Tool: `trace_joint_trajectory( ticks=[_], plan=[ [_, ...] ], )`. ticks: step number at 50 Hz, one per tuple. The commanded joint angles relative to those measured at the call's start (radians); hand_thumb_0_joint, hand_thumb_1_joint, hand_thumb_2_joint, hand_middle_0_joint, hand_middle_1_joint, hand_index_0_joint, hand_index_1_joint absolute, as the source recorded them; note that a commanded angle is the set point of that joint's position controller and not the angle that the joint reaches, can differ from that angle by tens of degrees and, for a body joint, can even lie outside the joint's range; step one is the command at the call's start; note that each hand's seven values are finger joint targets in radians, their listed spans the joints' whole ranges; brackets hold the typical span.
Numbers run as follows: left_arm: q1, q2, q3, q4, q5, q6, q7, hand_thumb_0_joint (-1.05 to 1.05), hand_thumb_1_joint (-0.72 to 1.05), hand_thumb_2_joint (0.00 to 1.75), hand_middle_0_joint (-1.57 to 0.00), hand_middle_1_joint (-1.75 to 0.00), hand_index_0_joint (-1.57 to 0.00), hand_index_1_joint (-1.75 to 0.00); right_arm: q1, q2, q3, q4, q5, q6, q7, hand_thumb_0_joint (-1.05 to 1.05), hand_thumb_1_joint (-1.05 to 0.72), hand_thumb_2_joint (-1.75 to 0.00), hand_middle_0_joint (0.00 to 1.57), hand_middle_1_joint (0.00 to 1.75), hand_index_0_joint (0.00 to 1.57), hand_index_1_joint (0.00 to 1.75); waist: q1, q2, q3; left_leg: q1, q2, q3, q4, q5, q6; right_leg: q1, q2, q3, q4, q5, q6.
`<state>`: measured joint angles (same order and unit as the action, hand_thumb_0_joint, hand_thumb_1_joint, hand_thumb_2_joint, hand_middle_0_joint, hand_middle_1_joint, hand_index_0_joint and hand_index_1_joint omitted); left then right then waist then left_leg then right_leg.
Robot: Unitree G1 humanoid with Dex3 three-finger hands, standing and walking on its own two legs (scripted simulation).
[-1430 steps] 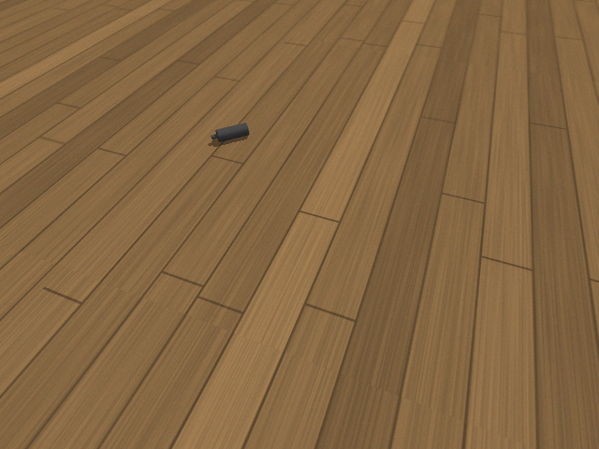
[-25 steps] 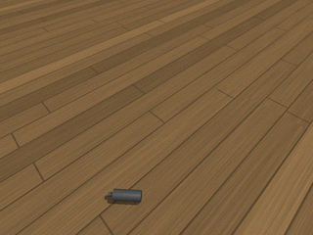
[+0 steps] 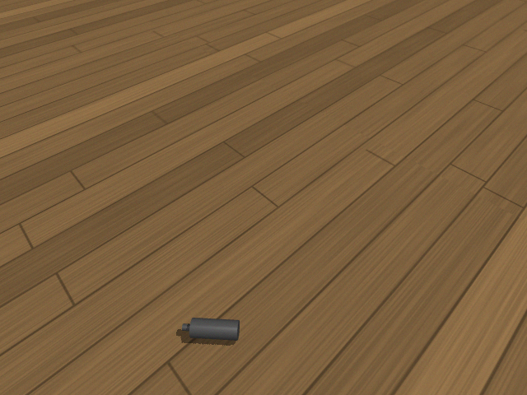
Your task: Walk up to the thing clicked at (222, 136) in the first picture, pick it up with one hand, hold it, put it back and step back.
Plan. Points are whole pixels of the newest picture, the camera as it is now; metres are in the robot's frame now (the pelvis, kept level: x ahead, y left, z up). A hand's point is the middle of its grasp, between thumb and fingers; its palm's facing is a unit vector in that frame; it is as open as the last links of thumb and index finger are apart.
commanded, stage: stand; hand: left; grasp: from above
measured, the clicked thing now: (210, 328) +0.49 +0.24 -0.75
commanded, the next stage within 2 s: rise first in 0.32 s
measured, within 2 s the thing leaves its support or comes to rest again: neither
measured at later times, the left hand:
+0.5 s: hand out of the picture +0.09 +0.25 -0.16, palm faces +0.03 -0.94 -0.35, open 7.6 cm
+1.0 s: hand out of the picture +0.14 +0.26 -0.21, palm faces -0.09 -0.91 -0.41, open 13.7 cm
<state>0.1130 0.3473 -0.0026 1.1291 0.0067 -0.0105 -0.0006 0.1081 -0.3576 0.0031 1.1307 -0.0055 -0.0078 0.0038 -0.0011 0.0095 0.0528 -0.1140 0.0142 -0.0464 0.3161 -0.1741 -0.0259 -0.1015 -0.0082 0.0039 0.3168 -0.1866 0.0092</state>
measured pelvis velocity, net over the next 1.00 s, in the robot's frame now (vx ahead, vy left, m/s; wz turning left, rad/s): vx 0.00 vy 0.01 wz -0.01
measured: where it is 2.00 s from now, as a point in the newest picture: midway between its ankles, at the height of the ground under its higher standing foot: outside the picture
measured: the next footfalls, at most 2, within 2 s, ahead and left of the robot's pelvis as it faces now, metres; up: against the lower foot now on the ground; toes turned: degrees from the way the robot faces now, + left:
none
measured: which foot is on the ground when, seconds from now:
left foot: down 0.00-1.00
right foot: down 0.00-1.00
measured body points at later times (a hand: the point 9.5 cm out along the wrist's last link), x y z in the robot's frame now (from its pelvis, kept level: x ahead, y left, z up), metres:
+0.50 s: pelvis +0.00 +0.00 +0.00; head +0.03 -0.01 +0.45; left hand +0.09 +0.30 -0.13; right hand +0.08 -0.30 -0.14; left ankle +0.00 +0.14 -0.75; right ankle -0.01 -0.12 -0.75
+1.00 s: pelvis +0.00 +0.01 -0.06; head +0.07 +0.02 +0.38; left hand +0.15 +0.30 -0.18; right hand +0.14 -0.25 -0.16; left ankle +0.00 +0.14 -0.75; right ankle -0.01 -0.12 -0.75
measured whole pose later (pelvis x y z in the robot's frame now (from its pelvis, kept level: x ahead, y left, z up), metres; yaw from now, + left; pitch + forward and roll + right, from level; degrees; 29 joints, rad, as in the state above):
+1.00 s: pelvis +0.00 +0.01 -0.06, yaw -1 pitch +14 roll -1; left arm 0.14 0.30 0.13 0.66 0.18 0.20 0.00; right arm 0.22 -0.25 -0.04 0.61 0.02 -0.09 -0.02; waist -0.02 0.01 -0.08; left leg -0.73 0.01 -0.04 0.95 -0.46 -0.01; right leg -0.71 0.00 0.02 0.93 -0.46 0.02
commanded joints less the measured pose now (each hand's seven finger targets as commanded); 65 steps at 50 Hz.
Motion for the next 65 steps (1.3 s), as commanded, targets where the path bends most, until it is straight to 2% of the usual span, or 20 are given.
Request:
trace_joint_trajectory(
  ticks=[1, 4, 20, 21, 22, 23, 24, 25, 27, 29, 31, 32, 34, 36, 40, 43, 45, 49, 56, 65],
  plan=[
    [-0.03, 0.222, 0.043, -0.052, -0.003, -0.022, 0.01, 0.0, 0.9, 0.9, -0.2, -0.3, -0.2, -0.3, -0.022, -0.206, -0.034, -0.05, -0.001, -0.023, -0.012, 0.0, -0.9, -0.9, 0.2, 0.3, 0.2, 0.3, 0.0, -0.008, -0.079, 0.016, 0.107, -0.066, -0.039, 0.164, 0.039, 0.014, -0.118, 0.085, -0.044, 0.15, -0.026],
    [-0.032, 0.22, 0.044, -0.051, 0.001, -0.019, 0.01, 0.0, 0.9, 0.9, -0.2, -0.3, -0.2, -0.3, -0.036, -0.214, -0.038, -0.054, -0.001, -0.02, -0.012, 0.0, -0.9, -0.9, 0.2, 0.3, 0.2, 0.3, 0.003, -0.01, -0.066, 0.003, 0.108, -0.069, -0.047, 0.106, 0.043, 0.002, -0.113, 0.083, -0.05, 0.094, -0.026],
    [-0.028, 0.226, 0.045, -0.058, 0.0, -0.022, 0.01, 0.0, 0.9, 0.9, -0.2, -0.3, -0.2, -0.3, -0.024, -0.206, -0.038, -0.055, 0.0, -0.02, -0.011, 0.0, -0.9, -0.9, 0.2, 0.3, 0.2, 0.3, 0.0, -0.02, -0.078, 0.026, 0.106, -0.067, -0.034, 0.151, 0.04, 0.001, -0.117, 0.086, -0.046, 0.14, -0.032],
    [-0.032, 0.223, 0.044, -0.059, 0.0, -0.023, 0.011, 0.0, 0.82, 0.96, -0.12, -0.38, -0.12, -0.38, -0.025, -0.212, -0.039, -0.055, -0.001, -0.021, -0.012, 0.0, -0.93, -0.91, 0.2, 0.3, 0.2, 0.3, -0.001, -0.012, -0.089, 0.025, 0.108, -0.067, -0.029, 0.166, 0.043, 0.016, -0.12, 0.088, -0.041, 0.163, -0.032],
    [-0.383, 0.041, 0.037, -0.41, -0.052, -0.117, 0.024, 0.0, 0.74, 0.95, -0.19, -0.46, -0.17, -0.46, -0.027, -0.039, 0.004, -0.337, 0.066, -0.073, -0.033, 0.0, -0.98, -0.92, 0.2, 0.3, 0.2, 0.3, -0.12, 0.02, -0.02, -0.097, -0.026, 0.077, 0.04, 0.001, 0.034, -0.221, 0.004, -0.008, 0.024, 0.072, -0.013],
    [-0.472, 0.099, 0.061, -0.351, -0.049, -0.109, 0.029, 0.0, 0.66, 0.94, -0.19, -0.54, -0.16, -0.54, 0.033, -0.069, -0.003, -0.278, 0.066, -0.074, -0.043, 0.0, -0.91, -0.9, 0.2, 0.3, 0.2, 0.3, -0.086, -0.001, -0.063, -0.098, -0.033, 0.075, 0.057, -0.023, 0.037, -0.171, 0.0, -0.014, 0.035, 0.042, -0.01],
    [-0.295, 0.201, 0.131, -0.164, -0.027, -0.066, 0.039, 0.0, 0.58, 0.97, -0.17, -0.62, -0.14, -0.62, 0.061, -0.1, -0.016, -0.261, 0.062, -0.064, -0.049, 0.0, -0.9, -0.9, 0.2, 0.3, 0.2, 0.3, -0.063, -0.05, -0.035, -0.151, -0.04, 0.075, 0.075, -0.042, 0.042, -0.178, 0.005, -0.024, 0.037, -0.001, -0.012],
    [-0.207, 0.209, 0.152, -0.104, -0.014, -0.05, 0.024, 0.0, 0.5, 0.95, -0.14, -0.7, -0.12, -0.7, 0.069, -0.099, -0.033, -0.29, 0.059, -0.054, -0.047, 0.0, -0.89, -0.9, 0.2, 0.3, 0.2, 0.3, -0.033, -0.064, -0.056, -0.177, -0.031, 0.076, 0.112, -0.019, 0.04, -0.184, 0.007, -0.029, 0.071, 0.003, -0.015],
    [-0.301, 0.268, 0.182, -0.183, 0.025, -0.058, 0.006, 0.0, 0.34, 0.95, -0.09, -0.86, -0.09, -0.86, 0.099, -0.1, -0.063, -0.322, 0.043, -0.063, -0.058, 0.0, -0.89, -0.89, 0.2, 0.3, 0.2, 0.3, -0.025, -0.038, -0.201, -0.179, -0.031, 0.071, 0.179, 0.041, 0.04, -0.182, 0.004, -0.018, 0.148, 0.076, -0.013],
    [-0.162, 0.228, 0.192, -0.092, 0.073, -0.028, -0.02, 0.0, 0.18, 0.93, -0.06, -1.01, -0.09, -0.98, 0.137, -0.094, -0.083, -0.356, 0.027, -0.067, -0.051, 0.0, -0.92, -0.9, 0.2, 0.3, 0.2, 0.3, -0.021, -0.039, -0.265, -0.23, -0.038, 0.061, 0.253, 0.103, 0.037, -0.205, 0.006, -0.016, 0.226, 0.145, -0.016],
    [-0.061, 0.237, 0.235, -0.141, 0.105, 0.002, -0.025, 0.0, 0.03, 0.99, -0.01, -1.07, -0.04, -1.04, 0.134, -0.085, -0.095, -0.409, 0.023, -0.065, -0.041, 0.0, -0.94, -0.91, 0.2, 0.3, 0.2, 0.3, 0.04, 0.024, -0.345, -0.241, -0.05, 0.064, 0.278, 0.142, 0.029, -0.167, 0.007, -0.013, 0.263, 0.163, -0.026],
    [-0.063, 0.234, 0.232, -0.208, 0.116, 0.02, -0.021, 0.0, -0.05, 0.98, -0.02, -1.08, -0.05, -1.04, 0.126, -0.081, -0.098, -0.445, 0.026, -0.063, -0.042, 0.0, -0.91, -0.9, 0.2, 0.3, 0.2, 0.3, 0.048, 0.066, -0.388, -0.215, -0.054, 0.065, 0.274, 0.161, 0.023, -0.153, 0.01, -0.012, 0.262, 0.17, -0.029],
    [-0.058, 0.164, 0.187, -0.254, 0.123, 0.08, -0.01, 0.0, -0.2, 0.98, -0.03, -1.09, -0.05, -1.06, 0.108, -0.069, -0.089, -0.489, 0.032, -0.062, -0.039, 0.0, -0.9, -0.9, 0.2, 0.3, 0.2, 0.3, 0.028, 0.052, -0.322, -0.238, -0.046, 0.06, 0.264, 0.138, 0.018, -0.197, 0.018, -0.022, 0.249, 0.126, -0.028],
    [-0.087, 0.163, 0.178, -0.272, 0.137, 0.14, -0.002, 0.0, -0.35, 0.99, -0.05, -1.07, -0.06, -1.06, 0.063, -0.071, -0.085, -0.536, 0.038, -0.064, -0.036, 0.0, -0.89, -0.9, 0.2, 0.3, 0.2, 0.3, 0.012, 0.011, -0.246, -0.306, -0.039, 0.051, 0.291, 0.072, 0.021, -0.264, 0.024, -0.031, 0.262, 0.055, -0.027],
    [-0.093, 0.13, 0.161, -0.381, 0.137, 0.191, 0.003, 0.0, -0.55, 0.98, -0.07, -1.07, -0.07, -1.07, 0.089, -0.058, -0.087, -0.579, 0.036, -0.08, -0.029, 0.0, -0.89, -0.9, 0.2, 0.3, 0.2, 0.3, -0.011, -0.025, -0.248, -0.385, -0.024, 0.046, 0.364, -0.017, 0.026, -0.379, 0.033, -0.039, 0.341, -0.039, -0.025],
    [-0.062, 0.141, 0.191, -0.428, 0.154, 0.187, 0.011, 0.0, -0.54, 0.97, -0.07, -1.07, -0.07, -1.07, 0.122, -0.052, -0.094, -0.587, 0.032, -0.101, -0.026, 0.0, -0.88, -0.89, 0.2, 0.3, 0.2, 0.3, -0.011, -0.01, -0.284, -0.436, -0.019, 0.041, 0.446, -0.012, 0.026, -0.441, 0.033, -0.039, 0.433, -0.039, -0.023],
    [-0.103, 0.169, 0.201, -0.572, 0.172, 0.166, 0.015, 0.0, -0.57, 0.99, -0.07, -1.06, -0.06, -1.07, 0.115, -0.046, -0.101, -0.626, 0.028, -0.118, -0.028, 0.0, -0.89, -0.9, 0.2, 0.3, 0.2, 0.3, -0.013, 0.024, -0.367, -0.444, -0.018, 0.042, 0.503, 0.015, 0.026, -0.476, 0.029, -0.03, 0.491, -0.011, -0.024],
    [0.025, 0.162, 0.209, -0.696, 0.192, 0.177, 0.016, 0.0, -0.58, 1.02, -0.06, -1.05, -0.05, -1.07, 0.119, -0.04, -0.104, -0.655, 0.025, -0.135, -0.037, 0.0, -0.88, -0.9, 0.2, 0.3, 0.2, 0.3, -0.01, 0.071, -0.415, -0.456, -0.011, 0.035, 0.549, 0.045, 0.021, -0.522, 0.026, -0.03, 0.55, 0.0, -0.027],
    [0.15, 0.128, 0.183, -0.803, 0.206, 0.265, 0.019, 0.0, -0.55, 0.97, -0.07, -1.06, -0.07, -1.06, 0.111, -0.03, -0.092, -0.693, 0.021, -0.148, -0.054, 0.0, -0.89, -0.9, 0.2, 0.3, 0.2, 0.3, -0.032, 0.026, -0.399, -0.532, -0.014, 0.029, 0.618, 0.019, 0.033, -0.562, 0.026, -0.03, 0.58, -0.002, -0.02],
    [0.223, 0.123, 0.18, -0.897, 0.222, 0.284, 0.022, 0.0, -0.55, 0.97, -0.07, -1.04, -0.07, -1.04, 0.107, -0.02, -0.087, -0.741, 0.012, -0.178, -0.065, 0.0, -0.89, -0.9, 0.2, 0.3, 0.2, 0.3, -0.031, 0.061, -0.418, -0.618, -0.009, 0.018, 0.69, -0.007, 0.029, -0.66, 0.03, -0.04, 0.671, -0.046, -0.028]
  ],
)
